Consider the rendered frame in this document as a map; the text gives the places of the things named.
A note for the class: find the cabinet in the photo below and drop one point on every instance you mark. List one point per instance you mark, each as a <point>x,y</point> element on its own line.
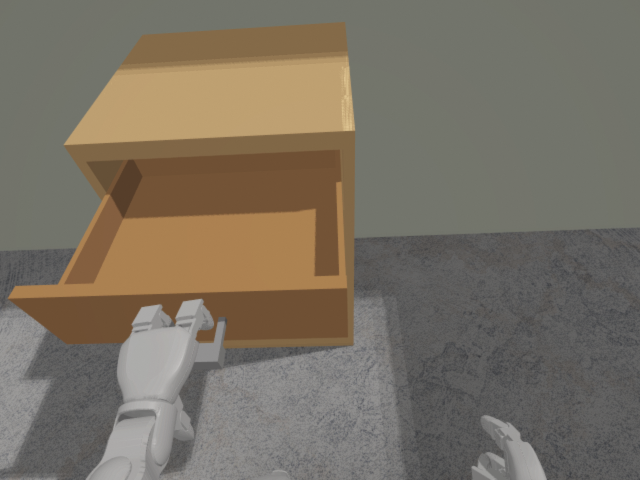
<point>228,92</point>

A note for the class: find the right robot hand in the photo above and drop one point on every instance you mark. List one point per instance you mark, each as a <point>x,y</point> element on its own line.
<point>520,460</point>

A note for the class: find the handle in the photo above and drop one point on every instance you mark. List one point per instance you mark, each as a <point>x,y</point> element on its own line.
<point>211,356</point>

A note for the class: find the left robot forearm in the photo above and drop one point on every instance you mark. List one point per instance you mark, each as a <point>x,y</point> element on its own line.
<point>140,444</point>

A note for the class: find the left robot hand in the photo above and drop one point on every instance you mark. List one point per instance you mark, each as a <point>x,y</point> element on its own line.
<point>157,358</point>

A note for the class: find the drawer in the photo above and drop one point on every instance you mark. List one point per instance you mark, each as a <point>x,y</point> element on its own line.
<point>258,237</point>

